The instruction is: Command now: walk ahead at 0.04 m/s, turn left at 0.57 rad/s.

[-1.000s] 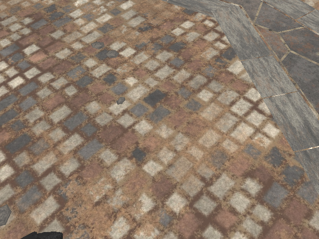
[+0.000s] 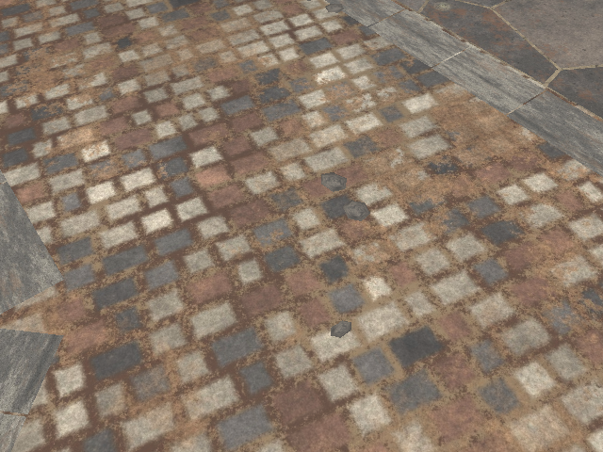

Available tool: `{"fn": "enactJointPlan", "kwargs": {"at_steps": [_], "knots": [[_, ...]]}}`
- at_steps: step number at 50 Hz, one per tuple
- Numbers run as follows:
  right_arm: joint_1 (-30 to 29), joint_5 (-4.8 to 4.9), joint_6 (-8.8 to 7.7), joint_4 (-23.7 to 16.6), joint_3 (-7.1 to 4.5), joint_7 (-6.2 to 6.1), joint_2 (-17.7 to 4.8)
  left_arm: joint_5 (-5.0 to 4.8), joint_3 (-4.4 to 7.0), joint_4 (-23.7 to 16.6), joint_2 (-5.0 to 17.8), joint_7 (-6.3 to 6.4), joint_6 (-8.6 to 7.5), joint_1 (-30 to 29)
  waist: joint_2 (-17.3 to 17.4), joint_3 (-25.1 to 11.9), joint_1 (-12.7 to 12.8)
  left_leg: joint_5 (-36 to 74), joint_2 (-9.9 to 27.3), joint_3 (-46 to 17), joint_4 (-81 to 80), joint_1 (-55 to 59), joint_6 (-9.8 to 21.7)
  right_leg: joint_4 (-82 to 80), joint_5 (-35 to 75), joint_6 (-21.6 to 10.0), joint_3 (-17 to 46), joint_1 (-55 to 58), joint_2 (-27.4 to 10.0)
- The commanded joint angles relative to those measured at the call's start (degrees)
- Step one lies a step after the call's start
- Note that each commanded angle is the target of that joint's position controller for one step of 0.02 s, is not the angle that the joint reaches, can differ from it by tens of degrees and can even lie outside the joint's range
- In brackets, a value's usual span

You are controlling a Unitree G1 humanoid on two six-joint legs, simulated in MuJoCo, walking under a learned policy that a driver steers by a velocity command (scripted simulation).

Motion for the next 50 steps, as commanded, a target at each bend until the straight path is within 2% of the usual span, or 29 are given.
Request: {"fn": "enactJointPlan", "kwargs": {"at_steps": [1,2,3,5,6,10,13,16,17,18,19,20,21,22,23,24,26,30,32,35,37,38,39,40,41,42,45,48,50], "knots": [[4.13,0.27,-0.48,-2.51,-3.15,-0.15,-9.39,0.09,2.54,-4.77,8.0,0.51,-0.49,-1.17,-9.47,-5.44,-0.7,-5.5,4.15,2.15,22.18,-10.02,-3.3,-10.6,22.51,-13.19,17.49,12.53,-19.88],[4.6,0.28,0.36,-1.76,-3.07,-0.5,-8.3,-0.69,2.27,-5.1,7.05,0.67,-0.27,-2.51,-8.43,-4.71,-0.86,-2.74,4.76,2.91,24.45,-10.58,-4.39,-10.08,20.77,-11.3,13.17,12.63,-17.17],[4.47,0.38,0.94,-1.85,-2.71,-0.47,-6.79,-1.09,2.1,-5.04,6.82,0.87,-0.03,-3.05,-8.79,-3.89,-0.59,-0.67,5.11,3.69,25.7,-10.92,-5.24,-10.16,21.65,-10.98,10.34,12.27,-16.07],[2.33,0.83,1.22,-3.16,-1.94,-0.23,-4.34,-0.75,2.27,-4.61,7.1,1.22,0.63,-2.28,-10.66,-3.14,0.49,2.15,5.78,6.96,21.65,-10.36,-6.24,-11.18,21.49,-11.08,5.44,12.66,-13.9],[0.76,0.96,1.14,-4.01,-1.69,-0.15,-3.68,-0.62,2.5,-4.32,7.4,1.4,0.94,-1.31,-11.74,-3.52,1.49,2.51,6.38,7.73,18.74,-10.57,-6.59,-11.25,21.73,-11.66,4.72,14.57,-14.33],[-1.67,0.55,0.95,-5.95,-1.01,0.82,-2.55,-0.99,3.77,-3.81,9.86,1.32,1.62,-1.03,-13.32,-5.84,2.97,2.0,9.07,10.1,6.75,-3.63,-6.04,-10.94,22.5,-12.81,2.05,15.78,-17.0],[-0.92,0.52,1.28,-6.21,-1.43,1.58,-3.6,-1.77,4.36,-3.34,10.93,0.64,1.63,-1.53,-14.01,-6.05,2.88,3.05,8.92,12.57,-0.9,1.8,-4.4,-10.27,21.6,-12.63,0.64,14.72,-18.33],[3.06,0.48,1.51,-5.1,-2.03,2.29,-3.52,-3.27,4.59,-2.65,11.04,0.38,1.53,-2.97,-12.68,-5.7,0.04,12.09,7.52,14.96,-15.55,9.85,-0.56,-5.63,17.92,-9.36,-2.01,12.25,-17.91],[5.22,0.28,1.44,-4.28,-2.6,1.98,-4.53,-3.39,4.24,-1.46,9.36,0.26,1.37,-0.68,-9.79,-5.84,-0.47,17.51,6.7,13.56,-21.05,15.95,1.39,-1.22,12.64,-5.93,-4.72,8.33,-16.02],[6.93,0.33,1.19,-4.54,-3.97,1.23,-9.35,-1.73,3.51,-1.33,6.39,-0.07,1.31,1.28,2.7,-5.73,0.38,32.28,15.54,0.08,-24.63,24.83,5.21,11.64,-1.95,-0.16,-10.75,-2.96,-10.86],[6.34,-0.88,0.56,-6.29,-4.78,0.9,-15.2,0.51,2.47,-5.18,4.36,0.2,1.17,-2.48,17.15,-4.4,0.14,46.87,29.38,-19.26,-24.39,26.42,16.86,25.04,-26.11,4.4,-10.24,-18.77,-2.19],[7.94,-2.66,-0.85,-6.09,-4.15,1.3,-12.54,-0.45,3.29,-5.87,6.98,0.75,0.93,-6.87,11.35,-8.04,-4.11,41.85,30.22,-19.98,-26.01,23.35,21.3,34.51,-27.45,4.14,-1.52,-18.61,-1.97],[5.27,-2.48,-1.76,-5.49,-3.33,1.2,-10.75,-1.58,3.79,-5.46,8.17,0.85,1.1,-6.81,8.61,-5.86,-2.09,37.05,26.69,-14.48,-26.25,21.56,18.32,36.87,-22.57,3.28,0.05,-18.86,-2.97],[1.73,-1.27,-2.03,-5.58,-3.04,0.79,-9.24,-1.55,4.15,-4.18,8.21,1.16,1.28,-5.41,6.08,-4.56,-0.35,32.89,23.08,-10.68,-25.86,20.36,14.73,35.8,-17.41,3.04,0.47,-18.89,-3.51],[-0.56,-0.14,-1.89,-5.88,-2.4,0.42,-7.64,-1.12,4.4,-3.57,8.61,1.51,1.48,-4.79,5.77,-4.09,0.35,32.99,21.5,-9.09,-25.53,19.63,12.88,34.53,-14.14,3.34,0.69,-18.66,-3.65],[-1.43,0.05,-1.64,-5.98,-1.98,0.02,-7.11,-0.86,4.47,-3.3,8.38,1.45,1.45,-4.02,5.99,-4.56,1.03,35.85,20.16,-7.75,-25.25,17.85,12.53,35.21,-11.58,3.87,0.24,-16.22,-2.78],[-0.96,-0.42,-1.25,-5.84,-1.8,-0.49,-6.91,-1.29,4.12,-2.98,6.92,0.96,1.18,-2.89,5.49,-6.2,1.4,36.64,18.86,-6.84,-24.89,17.74,12.64,33.36,-8.54,4.48,-0.3,-13.81,-1.41],[-0.24,-0.32,-0.9,-5.29,-2.01,-0.99,-7.54,-1.67,3.16,-3.09,5.16,0.41,0.99,-4.29,6.01,-6.44,0.25,30.71,18.39,-8.27,-24.01,19.52,12.28,20.34,-6.63,4.86,-0.04,-11.09,-0.93],[-0.75,-0.93,-0.87,-5.03,-1.43,-0.75,-6.38,-1.91,2.78,-2.56,4.95,-0.15,1.1,-3.68,6.99,-6.77,-0.47,29.31,18.71,-7.88,-23.61,17.32,12.46,15.96,-7.07,4.56,-0.77,-5.95,-1.89],[-0.85,-1.64,-1.06,-3.36,0.21,0.17,-3.32,-2.12,2.23,-2.5,4.28,-1.0,1.01,-3.4,6.89,-5.82,-0.94,27.36,18.8,-7.84,-23.24,13.43,12.37,8.6,-7.29,3.56,-1.71,2.17,-2.99],[-1.78,-1.54,-1.51,-1.97,1.27,0.71,-1.56,-1.89,1.65,-1.65,2.88,-1.65,0.57,-1.36,5.18,-4.28,1.32,22.0,17.03,-6.22,-22.77,10.38,10.04,-4.87,2.11,2.1,-2.86,10.17,-2.35],[0.55,-1.9,-2.1,-0.78,1.47,0.86,-1.16,-1.14,1.61,-1.93,3.98,-1.64,0.42,-1.93,3.15,-3.49,0.82,17.86,15.02,-5.19,-22.48,9.31,7.29,-8.52,8.66,1.16,-0.74,13.1,-3.29],[2.7,-3.04,-2.68,-0.42,1.3,0.86,-1.79,-0.76,2.18,-3.05,8.05,-1.28,0.33,-2.39,-2.47,-3.52,-1.48,11.76,11.27,-2.11,-18.69,8.15,4.15,-7.17,21.41,-0.74,5.09,14.69,-8.37],[5.25,-2.99,-3.02,-0.1,0.77,0.76,-2.55,-1.2,2.84,-2.82,10.83,-1.31,0.33,-4.48,-9.2,-3.07,-4.79,8.92,7.26,2.83,-18.96,10.1,1.56,-5.81,17.48,-4.53,7.07,9.88,-9.38],[1.75,-2.89,-2.94,0.0,0.31,0.18,-4.69,-1.79,2.95,-3.49,9.65,-1.58,0.27,-4.71,-9.56,-1.8,-1.89,9.61,6.61,4.65,-17.02,12.67,-0.14,-8.04,10.25,-6.4,9.28,5.31,-9.18],[-0.59,-2.43,-2.69,-0.58,-0.08,-0.29,-4.85,-1.78,2.6,-3.2,8.59,-1.63,0.11,-4.27,-10.32,-1.48,-1.27,10.48,6.66,5.61,-15.67,13.81,-0.33,-9.15,7.31,-6.47,10.73,3.67,-9.35],[-0.69,-1.92,-1.69,-1.12,-0.41,-0.99,-3.09,-2.29,2.77,-3.75,9.1,-1.17,-0.11,-3.53,-12.12,-1.72,-0.9,10.84,6.41,7.18,-13.52,13.13,0.17,-8.58,7.81,-6.78,13.63,3.46,-9.31],[0.31,-1.54,-2.04,-1.05,-0.9,-0.59,-1.77,-2.63,3.06,-5.04,9.07,-0.33,0.83,-2.76,-9.74,-3.24,-0.34,10.92,6.63,8.06,-13.69,13.13,0.78,-5.9,8.2,-7.1,14.84,3.27,-8.13],[1.28,-1.41,-2.24,-0.82,-1.6,-0.26,-2.35,-2.82,3.13,-6.47,8.63,-0.06,1.48,-3.19,-5.39,-3.48,-0.12,12.35,8.83,6.51,-16.44,14.57,2.2,-1.96,6.6,-5.66,12.73,0.56,-5.43]]}}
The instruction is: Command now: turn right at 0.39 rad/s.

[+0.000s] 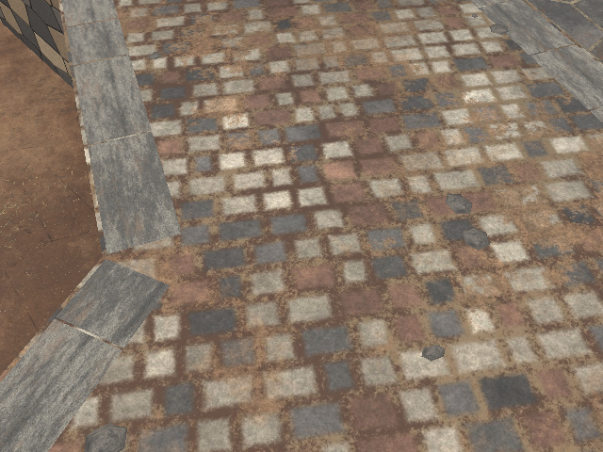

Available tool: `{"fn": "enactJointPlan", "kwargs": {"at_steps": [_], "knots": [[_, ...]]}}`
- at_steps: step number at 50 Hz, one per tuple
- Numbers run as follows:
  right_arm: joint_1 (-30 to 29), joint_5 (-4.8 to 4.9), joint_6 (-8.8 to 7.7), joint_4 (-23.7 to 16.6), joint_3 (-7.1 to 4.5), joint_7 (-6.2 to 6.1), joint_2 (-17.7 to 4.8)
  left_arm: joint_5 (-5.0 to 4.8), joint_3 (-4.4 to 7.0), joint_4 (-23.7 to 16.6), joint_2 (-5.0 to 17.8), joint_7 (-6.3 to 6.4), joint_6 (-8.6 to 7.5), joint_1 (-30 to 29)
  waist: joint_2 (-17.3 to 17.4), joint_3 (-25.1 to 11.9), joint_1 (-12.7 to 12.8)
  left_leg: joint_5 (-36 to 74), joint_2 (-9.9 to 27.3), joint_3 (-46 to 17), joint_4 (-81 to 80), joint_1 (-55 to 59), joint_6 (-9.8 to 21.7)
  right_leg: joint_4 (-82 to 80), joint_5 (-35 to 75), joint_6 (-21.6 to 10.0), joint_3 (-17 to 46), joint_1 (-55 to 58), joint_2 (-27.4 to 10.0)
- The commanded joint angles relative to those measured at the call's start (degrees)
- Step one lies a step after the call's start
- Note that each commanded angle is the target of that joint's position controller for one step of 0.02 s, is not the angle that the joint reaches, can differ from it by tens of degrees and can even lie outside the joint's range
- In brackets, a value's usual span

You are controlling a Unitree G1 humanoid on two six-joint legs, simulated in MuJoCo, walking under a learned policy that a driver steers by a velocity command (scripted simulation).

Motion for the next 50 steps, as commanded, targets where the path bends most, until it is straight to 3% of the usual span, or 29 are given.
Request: {"fn": "enactJointPlan", "kwargs": {"at_steps": [1,2,3,4,5,6,7,10,12,14,15,16,17,18,19,20,21,22,23,25,31,42,44,45,46,47,48,49,50], "knots": [[1.58,0.22,-0.91,-3.69,-2.8,0.13,-6.76,-0.37,2.35,-6.58,8.02,0.63,-0.02,-3.23,0.92,-5.16,-0.61,4.96,5.82,-5.83,-5.95,5.02,3.15,-1.15,8.12,-4.23,6.76,-4.81,-3.65],[2.51,0.14,-0.87,-3.64,-3.2,0.12,-7.91,-0.33,2.17,-7.03,7.26,0.53,0.21,-2.94,5.49,-4.81,-0.69,7.83,10.78,-10.87,-9.16,7.02,6.26,4.15,4.33,-2.25,2.8,-8.81,-0.78],[2.24,-0.09,-0.99,-3.77,-3.49,0.07,-9.24,-0.12,2.1,-7.22,6.55,0.28,0.42,-1.71,11.03,-4.9,-0.2,14.29,18.51,-17.42,-11.95,8.23,11.0,11.3,-4.6,-0.6,-1.81,-11.86,1.06],[1.61,-0.33,-1.41,-4.7,-3.17,-0.26,-8.69,0.09,2.62,-7.41,7.76,0.02,0.58,-1.96,12.25,-5.38,-1.03,22.62,24.78,-21.74,-12.73,8.51,15.64,22.82,-17.67,0.58,-3.0,-14.76,-0.6],[1.6,-0.37,-1.82,-5.16,-2.82,-0.55,-8.36,-0.22,3.39,-7.5,9.08,-0.24,0.82,-2.28,8.08,-5.04,-1.22,28.42,26.64,-21.85,-12.53,8.34,17.59,31.59,-20.39,1.36,-1.98,-16.89,-1.83],[-0.2,0.07,-2.0,-5.35,-2.78,-0.76,-8.54,-0.6,3.39,-7.23,8.3,-0.44,1.25,-1.72,4.99,-4.51,0.0,28.63,24.99,-17.84,-11.88,8.35,16.0,32.58,-18.67,1.77,-1.35,-17.65,-3.42],[-1.62,0.63,-2.01,-5.15,-3.05,-0.81,-9.39,-0.67,2.8,-7.23,6.67,-0.61,1.62,-1.91,4.91,-3.56,0.29,27.63,22.43,-13.44,-11.77,8.45,13.73,29.18,-15.39,2.11,-2.02,-17.87,-4.67],[-1.95,0.71,-0.78,-4.64,-3.58,-0.89,-10.86,-0.73,1.56,-8.25,4.21,-1.63,1.87,-3.58,8.16,-4.76,-1.27,29.59,17.63,-3.54,-10.56,7.05,11.02,18.74,-10.4,2.6,-7.36,-10.33,-4.3],[-0.72,1.18,-0.28,-4.12,-3.89,-0.68,-11.61,-1.09,1.9,-8.83,5.34,-2.27,1.98,-3.19,9.84,-6.63,-1.82,29.83,18.12,-1.52,-8.88,8.16,10.41,11.51,-8.31,2.07,-9.57,-6.0,-3.13],[-1.04,2.43,-0.27,-3.81,-3.89,-0.37,-11.83,-0.85,2.55,-8.13,6.01,-2.45,2.33,0.06,9.07,-7.68,0.1,26.17,18.34,0.52,-4.92,7.24,8.23,0.52,-0.25,0.34,-12.26,0.3,-1.11],[0.32,2.81,-0.55,-3.12,-3.6,-0.15,-10.61,-0.51,3.17,-7.4,6.86,-2.02,2.49,2.41,7.39,-8.06,0.86,20.96,16.9,2.73,-0.72,4.37,5.61,-5.25,4.17,-1.29,-12.07,5.87,0.51],[3.28,1.69,-0.86,-2.27,-3.05,0.22,-8.24,-0.4,4.39,-7.59,10.53,-1.31,2.37,4.39,-1.51,-8.07,0.71,9.5,13.21,7.53,9.84,-4.35,0.78,-9.52,18.27,-4.15,-3.58,14.45,-3.63],[2.49,-1.99,-0.92,-5.04,-1.52,0.47,-4.63,0.39,5.46,-10.04,18.01,-0.43,1.89,4.7,-19.11,-7.79,-0.88,-22.93,4.97,8.51,28.36,-22.53,-5.42,-9.48,43.74,-13.75,21.17,21.6,-20.94],[-3.81,-0.61,-1.23,-6.49,-2.24,-0.09,-7.65,2.67,4.78,-10.14,16.25,-1.37,0.38,6.83,-13.04,-13.23,4.86,-24.96,2.34,-2.08,37.53,-24.22,-5.75,-12.54,39.17,-22.47,26.81,17.18,-25.06],[-5.22,1.04,-0.96,-6.43,-2.67,-0.45,-9.03,2.71,4.18,-9.58,14.79,-1.69,-0.77,4.81,-8.26,-9.49,3.4,-20.21,3.46,-3.68,40.05,-25.43,-5.14,-13.44,32.32,-20.64,21.84,15.09,-21.7],[-4.53,0.99,-0.67,-5.71,-2.86,-0.9,-9.18,1.42,3.85,-9.1,13.12,-1.33,-1.17,1.99,-6.15,-6.88,1.58,-14.64,4.38,-3.95,38.4,-25.99,-4.69,-13.35,26.66,-17.13,17.72,13.22,-18.24],[-3.37,0.38,-0.63,-4.62,-3.1,-1.16,-9.53,0.08,3.3,-8.79,11.27,-0.76,-1.01,1.35,-4.41,-7.26,0.84,-10.08,5.38,-4.35,35.75,-25.66,-4.62,-14.25,16.33,-14.79,16.14,12.99,-15.68],[-2.58,0.22,-0.79,-4.45,-3.24,-0.87,-9.66,-0.51,2.91,-8.63,10.73,-0.3,-0.8,0.85,-5.11,-7.16,0.03,-5.88,5.2,-4.01,33.81,-23.79,-4.61,-16.06,6.7,-13.94,15.36,11.09,-13.67],[-1.47,0.63,-1.09,-3.7,-3.07,-0.24,-9.1,-0.26,2.3,-8.64,9.37,0.1,-0.79,0.89,-6.29,-7.49,-0.25,-2.05,4.9,-2.97,32.97,-23.11,-4.6,-18.16,-2.8,-13.59,14.72,11.06,-12.66],[-1.0,1.37,-1.89,-2.58,-2.44,0.71,-7.71,0.63,1.44,-8.0,7.43,0.53,-1.51,2.05,-7.89,-6.99,0.5,2.58,5.13,-1.56,27.41,-22.76,-4.6,-21.46,-9.56,-13.18,13.84,12.33,-12.32],[-5.44,1.96,-3.93,-2.83,-1.12,1.94,-6.32,1.1,2.14,-4.36,10.15,0.25,-3.54,6.17,-6.95,-1.93,3.76,6.44,6.45,-1.0,11.7,-21.64,-3.2,-25.13,-8.01,-13.12,10.87,13.69,-15.04],[-7.05,2.62,-4.67,-5.51,0.17,3.85,-5.74,-0.2,3.17,0.3,11.34,-1.31,-4.39,7.87,-4.34,1.27,4.76,4.28,6.56,1.26,3.46,-18.78,1.01,-24.62,0.2,-12.37,0.8,16.36,-17.61],[-4.43,2.52,-4.71,-5.41,0.0,4.1,-6.1,-0.73,3.34,0.46,11.88,-1.26,-3.89,6.45,-3.9,0.23,2.41,5.39,4.76,4.07,0.38,-12.1,2.69,-20.27,5.94,-10.6,-2.54,14.46,-16.64],[-0.34,2.35,-4.65,-4.37,-0.67,3.96,-7.15,-0.69,3.23,0.31,11.78,-1.07,-3.74,5.66,-3.46,-1.96,-0.04,5.87,2.27,6.17,-1.06,-4.33,3.66,-14.34,15.27,-9.06,-5.38,11.61,-14.94],[7.46,2.72,-4.54,-2.42,-2.33,3.51,-10.2,-0.11,2.55,0.22,9.95,-0.8,-3.83,6.01,-1.28,-6.6,-3.51,5.84,0.92,5.05,-1.94,7.24,5.39,-2.65,24.08,-6.59,-9.76,7.51,-11.88],[17.16,2.74,-4.27,-1.22,-4.33,2.68,-16.52,1.28,1.22,-2.54,6.86,-0.39,-4.34,4.55,8.2,-12.12,-7.24,0.12,12.23,-14.35,-6.48,21.8,10.93,18.92,16.4,-1.52,-15.33,-6.62,-6.44],[18.9,2.5,-4.81,-1.75,-4.36,2.99,-19.96,2.12,-0.07,-4.9,3.22,-0.59,-5.94,6.0,18.79,-15.74,-5.1,-9.2,21.8,-42.79,-15.59,32.68,19.24,33.97,-16.19,1.16,-7.83,-25.81,2.71],[17.28,2.42,-5.2,-2.45,-2.86,3.07,-14.35,-0.02,0.96,-4.41,8.49,-1.35,-7.28,3.09,11.51,-12.92,-6.78,-13.25,21.89,-40.77,-17.91,31.97,18.21,38.98,-14.02,0.06,-1.51,-32.08,-1.33],[14.58,1.95,-5.37,-3.16,-2.17,3.05,-12.25,-1.03,1.27,-4.97,9.99,-1.9,-8.1,1.03,9.0,-7.98,-5.76,-9.18,20.23,-34.0,-17.69,27.13,16.74,37.93,-8.68,-1.32,-2.26,-33.5,-3.63]]}}
Over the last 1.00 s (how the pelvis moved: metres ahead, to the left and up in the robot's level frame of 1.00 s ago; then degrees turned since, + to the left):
0.01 0.02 0.00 16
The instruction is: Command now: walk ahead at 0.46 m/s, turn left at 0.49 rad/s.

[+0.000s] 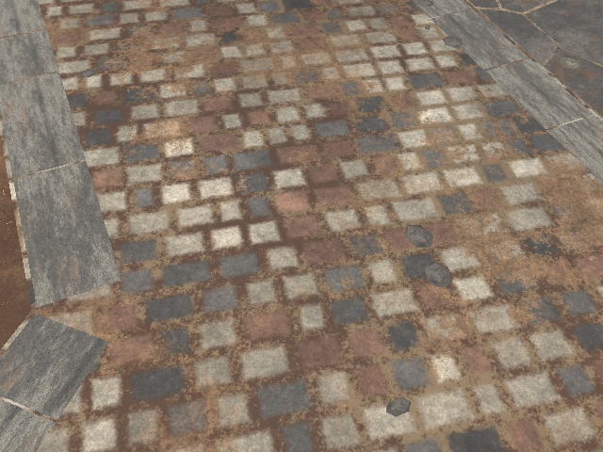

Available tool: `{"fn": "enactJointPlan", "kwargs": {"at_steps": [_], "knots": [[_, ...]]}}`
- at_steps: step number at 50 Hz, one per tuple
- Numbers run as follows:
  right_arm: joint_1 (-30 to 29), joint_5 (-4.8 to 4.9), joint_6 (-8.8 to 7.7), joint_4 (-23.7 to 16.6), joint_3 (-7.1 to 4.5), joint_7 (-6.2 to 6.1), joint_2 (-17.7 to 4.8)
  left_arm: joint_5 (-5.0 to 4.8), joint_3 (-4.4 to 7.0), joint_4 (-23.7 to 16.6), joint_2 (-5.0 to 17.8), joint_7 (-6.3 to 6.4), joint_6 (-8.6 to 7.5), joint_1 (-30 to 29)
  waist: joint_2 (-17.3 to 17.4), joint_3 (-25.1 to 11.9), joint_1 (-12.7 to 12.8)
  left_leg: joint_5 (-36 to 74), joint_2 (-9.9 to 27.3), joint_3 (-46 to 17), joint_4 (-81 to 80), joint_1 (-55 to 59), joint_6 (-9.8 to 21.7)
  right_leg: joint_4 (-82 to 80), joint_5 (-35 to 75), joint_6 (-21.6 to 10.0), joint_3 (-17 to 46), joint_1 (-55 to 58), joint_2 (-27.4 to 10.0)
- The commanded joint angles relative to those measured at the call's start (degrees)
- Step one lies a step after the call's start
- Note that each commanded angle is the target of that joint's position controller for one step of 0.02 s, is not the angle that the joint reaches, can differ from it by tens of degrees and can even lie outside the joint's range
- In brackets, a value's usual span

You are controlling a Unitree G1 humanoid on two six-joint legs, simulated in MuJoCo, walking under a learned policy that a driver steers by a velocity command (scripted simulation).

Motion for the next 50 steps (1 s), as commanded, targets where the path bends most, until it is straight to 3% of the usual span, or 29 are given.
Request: {"fn": "enactJointPlan", "kwargs": {"at_steps": [1,2,3,5,8,11,15,18,19,20,21,22,23,24,25,26,27,30,34,36,39,41,43,44,45,46,47,49,50], "knots": [[10.73,-0.51,-0.52,-1.99,-2.5,-0.45,-8.94,-0.24,0.77,-8.4,6.85,-0.54,-4.04,-7.64,4.63,-4.06,-6.18,-6.91,17.01,-30.81,-19.4,29.8,12.76,12.6,6.45,-1.52,3.88,-33.61,-2.9],[8.36,-0.69,-0.31,-2.74,-2.03,-0.57,-7.9,1.12,0.94,-8.37,6.61,-0.37,-4.05,-8.06,3.5,-2.03,-4.73,-0.56,15.0,-27.09,-20.27,25.01,12.0,8.24,9.81,-1.04,3.9,-30.82,-4.0],[6.78,-1.17,-0.23,-3.35,-1.7,-0.82,-7.47,1.5,1.04,-8.36,6.2,-0.45,-3.71,-7.6,5.04,-1.6,-3.21,4.35,13.49,-24.7,-21.36,21.4,11.75,6.21,12.05,-0.41,3.94,-27.45,-4.4],[5.75,-1.08,-0.36,-3.22,-1.75,-1.44,-7.8,1.72,0.84,-7.76,5.02,-0.48,-2.83,-6.76,5.54,-1.18,-1.91,13.53,11.73,-20.68,-22.2,17.45,12.05,3.13,14.62,1.42,2.52,-25.07,-3.46],[7.64,-0.47,-0.34,-1.57,-2.15,-2.47,-8.85,1.65,0.03,-9.07,3.02,-0.1,-2.27,-12.37,4.87,0.91,-3.05,19.15,8.63,-15.8,-22.25,13.43,10.36,-8.74,23.13,3.27,1.5,-23.2,-1.5],[10.68,-0.04,0.07,0.15,-2.45,-3.1,-9.3,1.01,-0.78,-10.46,1.19,-0.68,-2.69,-19.49,6.19,1.53,-5.59,17.1,6.83,-14.84,-21.28,11.27,8.12,-20.73,31.44,3.4,0.95,-17.79,1.25],[13.43,0.68,0.72,2.08,-2.71,-3.6,-9.14,0.28,-0.13,-11.49,3.06,-1.52,-3.36,-23.43,6.6,1.75,-6.06,14.52,9.49,-20.38,-17.97,16.28,6.9,-27.95,32.97,1.52,3.82,-14.95,2.06],[12.84,-0.19,1.36,2.84,-2.89,-3.91,-8.64,0.36,0.61,-9.83,4.55,-1.7,-3.79,-18.78,8.66,0.13,-4.0,24.16,12.04,-21.0,-13.26,22.32,5.86,-28.48,27.6,-1.27,2.76,-11.21,1.58],[12.24,-0.45,1.55,2.72,-2.75,-3.73,-8.3,0.54,1.41,-8.52,5.83,-1.43,-3.89,-14.13,8.91,-2.76,-1.73,34.45,10.48,-19.17,-7.71,23.37,4.95,-29.8,26.4,-3.04,0.42,-4.93,2.94],[11.83,-0.88,1.71,2.27,-2.16,-3.42,-7.18,0.89,2.16,-7.21,7.41,-1.12,-3.82,-7.62,8.42,-8.56,1.63,38.41,7.66,-16.58,2.19,20.89,3.46,-28.85,27.5,-5.62,0.65,6.46,1.19],[14.14,-2.26,1.62,1.23,-0.9,-3.29,-4.16,1.69,2.66,-6.52,10.4,-0.97,-3.61,1.17,1.22,-17.93,3.56,23.6,3.26,-14.66,18.75,10.06,1.7,-25.01,28.9,-10.93,13.2,24.46,-8.47],[23.27,-0.46,0.99,2.06,0.27,-2.86,-0.08,1.05,3.52,-3.14,12.43,-1.76,-3.01,5.33,-18.55,-23.63,-0.22,-16.8,-5.76,-10.67,38.0,-9.82,-2.65,-33.14,13.93,-20.45,41.34,39.75,-19.62],[19.86,0.07,0.36,2.51,-0.27,-2.67,-5.33,-0.81,2.12,-3.73,6.98,-2.02,-3.0,4.29,-11.41,-18.41,1.4,-17.72,-2.18,-13.27,42.61,-16.25,-2.24,-38.0,3.21,-18.77,45.96,36.96,-18.39],[11.06,0.32,-0.14,0.71,-1.01,-2.43,-8.06,-0.99,1.47,-4.41,4.85,-1.73,-2.65,-0.29,-5.28,-9.39,2.27,-12.33,0.71,-10.8,42.15,-18.47,-2.19,-38.89,5.54,-16.77,36.92,28.68,-16.34],[5.69,-0.48,-0.87,-0.69,-0.77,-2.48,-7.65,-0.28,1.24,-5.0,4.88,-1.6,-2.24,-2.8,0.0,-4.68,1.71,-8.81,2.42,-8.81,39.65,-17.48,-2.19,-39.95,13.1,-15.77,31.5,20.93,-13.79],[3.11,-1.53,-1.64,-1.69,-0.91,-2.39,-7.02,0.15,1.2,-5.0,4.87,-1.5,-1.95,-3.89,1.6,-1.55,0.57,-6.58,3.85,-7.96,35.86,-16.84,-2.46,-40.86,19.76,-15.72,28.1,15.61,-11.85],[3.47,-1.86,-2.06,-1.99,-0.85,-2.18,-6.15,0.71,0.97,-5.11,4.57,-1.23,-1.92,-4.04,-0.14,-1.72,-0.9,-5.16,4.94,-7.95,33.14,-14.34,-2.75,-41.66,24.66,-15.64,25.81,13.14,-10.15],[3.9,-2.27,-2.06,-2.26,0.03,-1.93,-3.51,-0.29,0.92,-4.26,4.37,-0.57,-1.71,-3.03,-3.0,-2.11,-2.33,-5.94,5.46,-5.96,22.97,-12.13,-4.82,-43.71,28.52,-16.69,21.66,9.65,-8.31],[-4.85,-2.26,-2.4,-4.5,1.28,-1.56,-1.5,-0.84,2.0,-3.18,7.68,0.64,-0.85,-0.98,-2.95,0.1,0.15,7.01,3.66,-4.34,6.42,-6.53,-6.66,-45.01,26.44,-14.78,16.97,2.23,-5.83],[-8.2,-1.76,-2.8,-5.01,1.16,-1.18,-2.04,-0.97,2.13,-2.47,8.02,0.95,-0.23,1.19,-3.03,0.1,1.46,14.19,1.89,-4.44,1.2,-2.67,-7.08,-44.13,25.18,-13.42,16.76,0.81,-5.19],[-10.78,-1.13,-3.16,-5.98,0.39,-0.97,-3.66,-1.47,2.16,-1.77,7.72,1.19,0.51,3.6,-3.51,-0.17,1.6,14.79,0.96,-6.08,-3.77,0.95,-6.54,-41.0,19.91,-11.65,20.27,2.71,-6.05],[-9.41,-0.83,-3.44,-5.91,-0.46,-1.09,-5.05,-1.4,2.3,-1.89,7.69,1.27,0.94,3.12,-4.59,-0.38,-0.13,11.95,1.17,-6.22,-6.04,4.73,-5.13,-37.83,18.23,-10.27,22.79,3.77,-6.59],[-1.49,-1.21,-3.63,-4.22,-1.89,-1.74,-7.11,-0.93,1.48,-2.46,4.89,1.15,1.08,2.37,-4.07,-3.96,-4.62,9.07,3.56,-6.57,-9.23,17.06,-2.17,-28.67,19.08,-7.46,20.95,0.91,-2.91],[7.14,-1.93,-3.53,-3.41,-2.88,-2.3,-10.4,0.06,0.12,-3.6,0.97,0.94,0.86,2.38,2.89,-11.3,-8.09,4.23,13.67,-16.13,-9.39,29.82,1.56,-12.3,10.65,-5.2,15.86,-5.48,0.89],[10.51,-2.26,-2.37,-1.66,-3.93,-1.98,-14.41,-1.56,-0.84,-5.59,-1.64,1.03,0.35,9.16,20.0,-16.9,-5.03,-9.9,25.03,-40.12,-15.1,41.68,9.78,3.72,-7.76,-2.66,8.53,-21.89,6.51],[9.2,-1.53,-2.15,-1.8,-3.1,-1.54,-9.62,-2.41,0.34,-4.28,4.06,1.37,0.53,8.59,14.74,-11.77,-5.58,-20.53,25.17,-44.45,-17.88,37.98,9.85,12.12,-5.77,-1.72,9.09,-28.74,2.1],[7.05,-1.23,-2.12,-2.06,-2.24,-1.59,-6.39,-2.02,1.17,-4.54,6.59,1.41,0.9,3.91,9.84,-5.56,-6.26,-16.79,22.69,-36.12,-18.23,32.44,7.84,14.63,-0.5,-1.39,8.64,-30.1,0.43],[2.81,-1.86,-2.08,-1.62,-1.23,-1.39,-3.21,-0.71,1.39,-5.07,5.34,1.33,1.45,-0.04,5.69,-0.24,-4.57,-2.05,17.36,-22.98,-20.3,23.35,5.86,12.26,6.27,-0.64,7.38,-27.33,-2.45],[1.9,-2.34,-2.22,-1.16,-1.21,-1.51,-3.42,-0.99,1.38,-5.72,4.35,0.94,1.71,0.11,8.7,0.23,-3.13,1.68,16.76,-19.43,-21.44,20.38,5.87,11.4,8.23,-0.34,7.04,-25.23,-3.87]]}}
Over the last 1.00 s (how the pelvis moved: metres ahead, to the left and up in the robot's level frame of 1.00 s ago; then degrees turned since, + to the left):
0.16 -0.02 0.00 -6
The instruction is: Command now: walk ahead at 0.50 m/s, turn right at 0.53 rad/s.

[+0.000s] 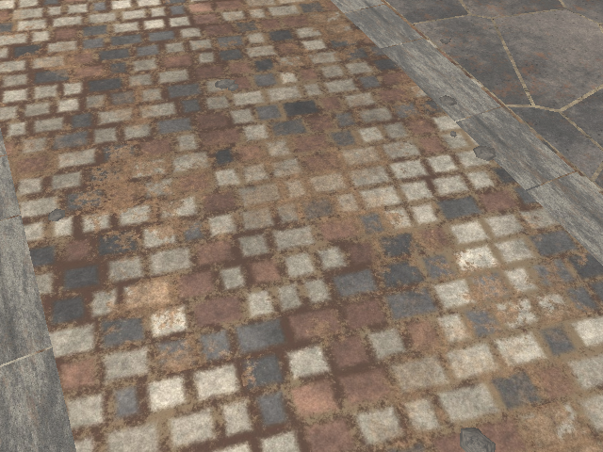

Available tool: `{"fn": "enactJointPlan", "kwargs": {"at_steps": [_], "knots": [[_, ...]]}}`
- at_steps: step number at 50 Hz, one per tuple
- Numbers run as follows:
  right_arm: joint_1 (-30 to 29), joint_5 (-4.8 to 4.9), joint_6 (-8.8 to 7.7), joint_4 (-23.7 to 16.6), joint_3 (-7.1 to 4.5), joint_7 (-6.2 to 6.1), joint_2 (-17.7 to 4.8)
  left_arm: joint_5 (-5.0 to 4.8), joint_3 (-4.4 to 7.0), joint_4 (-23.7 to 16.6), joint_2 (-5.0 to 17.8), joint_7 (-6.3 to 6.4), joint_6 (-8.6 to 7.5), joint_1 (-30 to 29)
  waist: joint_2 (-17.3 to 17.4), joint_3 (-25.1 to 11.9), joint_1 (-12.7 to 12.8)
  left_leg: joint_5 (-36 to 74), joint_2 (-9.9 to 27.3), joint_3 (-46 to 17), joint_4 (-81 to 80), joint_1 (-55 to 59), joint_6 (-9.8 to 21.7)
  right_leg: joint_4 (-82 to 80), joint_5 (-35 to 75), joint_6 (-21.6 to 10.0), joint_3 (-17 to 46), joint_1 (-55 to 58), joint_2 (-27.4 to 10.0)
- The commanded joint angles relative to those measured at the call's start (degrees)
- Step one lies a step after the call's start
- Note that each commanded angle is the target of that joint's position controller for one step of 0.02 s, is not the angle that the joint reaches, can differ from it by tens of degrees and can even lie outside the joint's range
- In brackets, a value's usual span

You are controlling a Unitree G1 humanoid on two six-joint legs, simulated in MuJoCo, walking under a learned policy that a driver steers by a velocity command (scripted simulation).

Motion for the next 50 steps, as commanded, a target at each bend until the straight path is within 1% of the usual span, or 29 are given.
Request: {"fn": "enactJointPlan", "kwargs": {"at_steps": [1,6,11,14,16,17,18,19,20,21,22,23,24,25,27,29,32,34,36,38,40,43,44,45,46,47,48,49,50], "knots": [[3.33,-0.34,-0.63,-0.93,-1.91,-0.17,-5.6,0.09,1.36,-5.67,4.07,-0.46,-0.22,-2.38,9.82,0.55,-2.7,0.8,15.66,-15.67,-15.55,12.77,8.59,2.29,5.25,0.98,1.47,-16.81,-6.78],[4.5,0.09,-1.11,1.81,-3.07,-0.43,-8.53,0.55,0.52,-8.4,1.63,-1.37,0.12,-7.91,6.06,1.47,-3.11,12.09,16.0,-5.72,-18.13,13.16,10.07,-7.83,13.73,2.06,0.45,-18.96,-7.59],[6.85,0.8,-0.27,4.17,-3.57,-0.76,-11.2,0.47,-0.35,-11.07,0.68,-3.17,-0.68,-16.54,4.78,3.25,-5.94,15.01,15.43,2.61,-18.18,14.87,8.28,-22.2,23.74,0.34,-3.87,-15.26,-6.36],[7.37,1.53,1.02,5.26,-3.9,-1.18,-12.69,0.86,0.1,-13.1,1.69,-4.19,-0.74,-19.34,5.48,3.66,-5.43,29.6,15.7,6.23,-12.77,17.85,6.24,-27.64,21.17,-1.39,-6.94,-12.17,-4.21],[7.03,2.18,1.8,5.09,-4.41,-1.83,-14.42,1.34,1.33,-12.97,4.05,-4.56,-0.56,-15.76,7.83,-0.28,-2.67,45.55,15.34,7.94,-4.17,19.39,4.52,-28.95,16.77,-3.44,-9.64,-4.96,-0.46],[6.42,2.53,2.17,4.74,-4.53,-2.12,-14.74,1.4,2.55,-11.54,6.17,-4.44,-0.39,-9.68,7.61,-3.66,0.79,48.99,14.36,8.83,4.2,18.23,3.42,-31.18,17.35,-4.99,-10.3,2.66,1.7],[7.22,2.68,2.06,4.77,-3.84,-2.13,-13.24,1.52,3.83,-9.94,8.3,-3.59,-0.24,-2.65,5.33,-7.64,4.83,43.3,12.13,9.63,15.18,11.71,1.34,-35.87,25.15,-7.28,-8.37,15.78,2.3],[10.49,-0.35,1.64,3.58,-1.95,-1.59,-8.04,1.76,4.3,-9.45,12.37,-1.96,0.38,0.88,-6.78,-13.42,3.83,2.75,7.47,9.55,33.67,-4.23,-1.54,-33.12,49.59,-11.45,6.24,33.29,-9.9],[17.08,-0.8,0.77,2.8,0.08,-0.51,-5.32,3.38,3.28,-12.58,14.95,-1.63,-0.18,-3.17,-14.5,-26.26,-0.69,-32.01,-0.49,1.1,52.7,-18.49,-4.12,-34.97,64.09,-25.6,34.0,46.57,-27.92],[15.02,1.16,0.99,5.99,-1.55,0.12,-12.15,3.17,2.11,-11.8,8.59,-1.93,0.15,-2.14,-2.74,-30.26,3.8,-27.42,3.43,-7.21,54.08,-16.22,-3.95,-36.96,58.89,-23.96,26.5,41.88,-25.27],[10.0,2.8,1.43,4.48,-1.57,0.22,-11.9,2.65,1.17,-10.85,6.59,-2.27,-0.11,-5.11,-2.62,-20.68,2.87,-25.21,5.6,-5.46,51.15,-19.26,-3.6,-37.37,56.39,-20.99,17.12,35.39,-21.74],[7.61,2.28,1.98,4.59,-1.19,-0.42,-10.04,1.81,0.59,-9.61,4.59,-2.38,-0.48,-7.81,1.47,-14.03,1.04,-22.4,7.59,-4.59,45.38,-19.44,-3.87,-39.33,50.84,-17.47,11.83,27.39,-18.04],[7.16,1.75,2.88,5.13,-1.27,-1.12,-9.68,1.85,0.08,-9.02,3.21,-2.24,-0.7,-10.33,1.01,-10.65,-0.66,-19.88,8.76,-4.84,41.14,-16.35,-4.33,-41.3,47.52,-15.71,8.78,20.37,-16.4],[9.63,1.73,4.12,6.32,-1.31,-1.42,-9.14,2.59,-0.05,-8.43,3.1,-2.33,-0.87,-12.48,-0.32,-8.94,-2.94,-17.1,8.5,-4.29,39.36,-9.53,-5.05,-43.99,46.8,-14.95,4.65,12.26,-14.79],[13.18,1.19,5.47,7.78,-1.1,-2.19,-7.0,3.97,0.05,-7.15,2.87,-2.32,-1.91,-15.19,-1.54,-8.46,-5.0,-12.88,7.58,-3.96,34.65,-2.92,-6.47,-46.78,47.2,-15.23,-0.03,5.81,-14.34],[11.7,0.66,6.06,7.29,-1.11,-2.88,-6.59,4.11,0.27,-5.84,3.31,-1.9,-2.36,-17.14,-2.4,-7.29,-5.04,-9.28,7.64,-3.91,28.18,-1.83,-6.64,-48.1,43.69,-14.52,-2.89,4.67,-13.86],[6.42,0.98,6.69,5.0,-1.5,-2.86,-7.67,3.46,1.24,-3.86,5.7,-0.4,-1.25,-15.91,-2.98,-5.64,-2.58,-6.06,7.92,-3.13,24.88,-5.51,-5.97,-50.33,30.96,-14.57,-2.73,8.1,-15.45],[3.83,1.23,7.25,3.56,-1.88,-2.68,-8.1,3.1,1.45,-2.9,5.9,0.31,-0.2,-15.25,-2.74,-3.65,-1.46,-7.18,8.22,-2.99,24.0,-8.3,-5.55,-51.68,21.36,-14.74,-1.59,9.87,-16.88],[2.17,1.16,7.68,2.34,-2.12,-2.39,-7.92,2.71,1.62,-2.22,5.96,0.66,0.67,-14.91,-2.68,-2.32,-0.85,-9.31,8.22,-2.45,22.94,-10.16,-5.15,-51.74,17.57,-14.79,-0.94,12.02,-18.14],[1.4,1.09,7.81,1.53,-2.18,-1.85,-7.37,2.47,1.83,-1.8,6.18,0.79,1.35,-14.84,-2.56,-2.18,-0.57,-11.1,7.78,-1.37,20.9,-10.14,-4.67,-50.46,19.31,-14.62,-1.4,14.35,-18.9],[1.32,1.15,7.73,0.93,-2.22,-1.12,-6.91,2.16,2.15,-1.41,6.86,0.82,1.95,-14.84,-2.97,-3.1,-0.72,-12.4,6.65,0.29,17.46,-8.45,-3.98,-47.64,26.22,-14.0,-2.52,16.87,-19.4],[4.7,1.35,7.42,1.48,-2.6,0.07,-6.65,0.61,2.59,-0.88,7.64,1.19,2.84,-15.79,-3.37,-5.1,-3.41,-3.58,3.56,3.72,3.54,-0.65,-1.31,-39.99,32.15,-9.97,-6.32,18.01,-17.88],[5.75,1.03,7.28,1.55,-3.24,-0.01,-8.57,0.25,2.52,0.31,6.64,1.2,2.88,-13.11,-1.13,-5.12,-3.6,5.49,3.39,1.33,-3.13,3.95,0.77,-35.17,27.08,-5.99,-8.86,15.66,-15.22],[6.89,0.85,7.24,1.0,-4.82,-0.89,-14.46,1.92,1.94,-0.22,4.12,0.94,2.55,-12.36,10.56,-5.78,-2.27,24.81,12.39,-11.86,-6.01,12.22,4.83,-22.27,14.23,-0.52,-14.21,5.35,-9.61],[7.06,-0.15,6.98,-0.13,-5.7,-1.17,-19.31,3.61,1.34,-3.5,2.61,0.95,2.15,-16.91,22.04,-4.91,-3.18,42.12,23.88,-28.12,-5.32,17.55,16.56,-9.76,-13.44,4.17,-13.11,-11.33,0.18],[8.37,-1.12,6.0,-0.52,-4.95,-0.79,-15.93,3.25,1.96,-3.61,4.83,0.96,1.99,-19.7,13.1,-8.77,-6.04,40.33,23.47,-26.73,-5.63,17.92,19.96,-0.25,-16.69,4.14,-4.5,-13.56,-0.15],[7.39,-0.53,5.09,-0.12,-4.71,-0.77,-14.55,1.88,2.37,-3.14,5.51,0.63,1.94,-18.86,10.09,-8.62,-4.63,30.05,19.76,-22.23,-6.22,18.35,17.08,1.31,-11.72,3.19,-2.49,-14.93,-1.57],[5.87,0.98,4.65,0.06,-4.69,-0.95,-13.25,1.54,2.61,-2.16,5.43,0.58,1.76,-17.56,7.46,-8.09,-3.39,15.8,16.76,-20.62,-7.21,18.66,13.93,-0.83,-6.89,2.66,-2.02,-16.61,-2.77],[5.21,2.37,4.64,0.0,-4.11,-1.19,-11.52,1.75,2.94,-2.02,6.3,0.49,1.59,-18.23,7.73,-6.49,-3.48,4.07,16.06,-21.3,-9.33,18.55,12.62,-3.23,-3.18,2.5,-1.75,-18.31,-3.56]]}}
Over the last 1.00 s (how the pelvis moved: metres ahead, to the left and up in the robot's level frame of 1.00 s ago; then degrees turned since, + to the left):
0.55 0.09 0.01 -2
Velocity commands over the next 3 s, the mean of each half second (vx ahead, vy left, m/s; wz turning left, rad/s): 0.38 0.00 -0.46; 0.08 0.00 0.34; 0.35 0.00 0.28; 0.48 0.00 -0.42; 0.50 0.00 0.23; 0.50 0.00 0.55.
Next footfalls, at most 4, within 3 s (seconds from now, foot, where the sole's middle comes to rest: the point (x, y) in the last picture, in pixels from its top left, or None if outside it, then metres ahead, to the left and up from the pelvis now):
0.38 right None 0.33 -0.17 -0.77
0.88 left None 0.34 0.07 -0.77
1.38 right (379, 442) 0.53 -0.15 -0.77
1.82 left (274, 329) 0.80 0.10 -0.77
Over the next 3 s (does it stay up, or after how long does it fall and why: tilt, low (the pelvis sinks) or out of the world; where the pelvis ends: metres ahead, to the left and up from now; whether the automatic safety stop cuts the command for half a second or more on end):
stays up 1.24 0.00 0.01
